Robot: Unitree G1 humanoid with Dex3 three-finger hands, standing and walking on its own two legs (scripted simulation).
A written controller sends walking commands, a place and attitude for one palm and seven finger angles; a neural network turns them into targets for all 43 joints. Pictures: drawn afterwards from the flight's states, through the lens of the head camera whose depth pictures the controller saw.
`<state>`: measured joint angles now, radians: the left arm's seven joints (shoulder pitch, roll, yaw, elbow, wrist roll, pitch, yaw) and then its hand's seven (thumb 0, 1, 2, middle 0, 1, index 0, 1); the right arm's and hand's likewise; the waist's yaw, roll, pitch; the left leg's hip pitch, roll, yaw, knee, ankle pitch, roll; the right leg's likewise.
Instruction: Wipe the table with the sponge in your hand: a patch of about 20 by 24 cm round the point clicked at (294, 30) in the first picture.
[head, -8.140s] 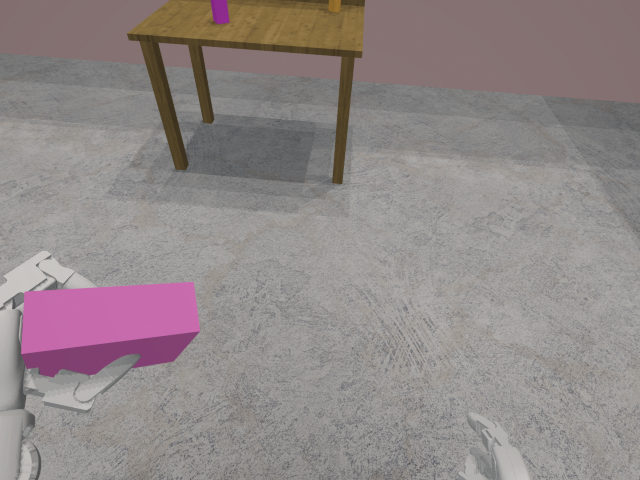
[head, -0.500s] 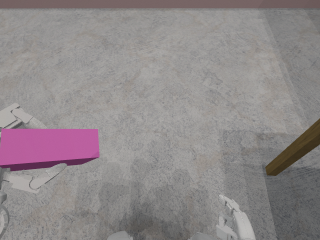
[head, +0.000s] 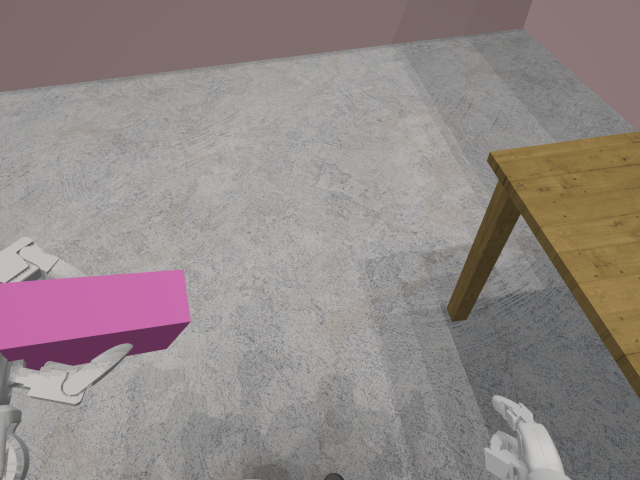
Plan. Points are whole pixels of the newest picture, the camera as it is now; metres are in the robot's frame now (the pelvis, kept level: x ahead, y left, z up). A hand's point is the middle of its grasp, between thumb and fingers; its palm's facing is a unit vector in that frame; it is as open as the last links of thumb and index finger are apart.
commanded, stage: turn to face it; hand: left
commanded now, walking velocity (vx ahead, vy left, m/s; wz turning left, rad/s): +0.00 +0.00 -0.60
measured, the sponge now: (127, 319) +0.23 +0.20 +0.15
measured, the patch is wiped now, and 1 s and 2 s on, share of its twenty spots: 0.00 0.00 0.00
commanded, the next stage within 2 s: none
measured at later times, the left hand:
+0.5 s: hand (305, 335) +0.22 +0.03 +0.16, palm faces +0.08 -0.84 -0.54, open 9.2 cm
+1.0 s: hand (382, 430) +0.15 -0.04 +0.16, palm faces -0.07 -0.88 -0.46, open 9.2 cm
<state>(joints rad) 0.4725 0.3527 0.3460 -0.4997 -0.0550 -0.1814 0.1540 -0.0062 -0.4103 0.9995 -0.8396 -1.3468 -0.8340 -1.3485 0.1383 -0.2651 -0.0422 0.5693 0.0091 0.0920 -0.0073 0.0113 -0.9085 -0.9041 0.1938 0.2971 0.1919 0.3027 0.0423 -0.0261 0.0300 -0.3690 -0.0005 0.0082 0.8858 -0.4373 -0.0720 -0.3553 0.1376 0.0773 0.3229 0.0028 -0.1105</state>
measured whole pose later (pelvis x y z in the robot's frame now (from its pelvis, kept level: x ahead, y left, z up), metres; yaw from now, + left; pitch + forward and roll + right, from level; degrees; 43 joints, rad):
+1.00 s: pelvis -0.16 -0.13 -0.01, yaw -35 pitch -1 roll +2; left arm 0.46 0.36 0.37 -0.50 -0.03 -0.17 0.13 -0.01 -0.41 1.00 -0.84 -1.35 -0.83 -1.35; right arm 0.19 -0.17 0.02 0.52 0.03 0.02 0.00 0.01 -0.91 -0.90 0.20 0.30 0.20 0.31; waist 0.08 0.01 0.08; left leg -0.19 0.13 0.16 0.56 -0.32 -0.08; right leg -0.54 0.02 -0.02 1.02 -0.42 0.06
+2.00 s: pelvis -0.33 -0.14 -0.01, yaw -70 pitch +1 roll +3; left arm 0.57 0.46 0.45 -0.62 -0.07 -0.23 0.13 -0.01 -0.41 1.00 -0.84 -1.34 -0.83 -1.35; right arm 0.13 -0.24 -0.02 0.55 0.01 0.06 0.01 0.01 -0.91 -0.90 0.20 0.30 0.20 0.30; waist -0.03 0.00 0.15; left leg -0.47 0.04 0.04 1.05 -0.45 -0.09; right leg -0.38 0.08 0.03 0.53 -0.17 -0.11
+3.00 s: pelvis -0.40 -0.05 -0.01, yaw -97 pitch +1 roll +1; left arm 0.54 0.43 0.42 -0.55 -0.04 -0.19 0.14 -0.01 -0.41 1.00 -0.84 -1.34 -0.83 -1.35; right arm 0.19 -0.27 -0.05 0.57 0.03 0.03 -0.04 0.01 -0.91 -0.90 0.19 0.30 0.19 0.30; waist -0.02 -0.04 0.05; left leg -0.23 0.03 0.05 0.52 -0.31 -0.02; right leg -0.44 0.10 0.04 0.54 -0.17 -0.05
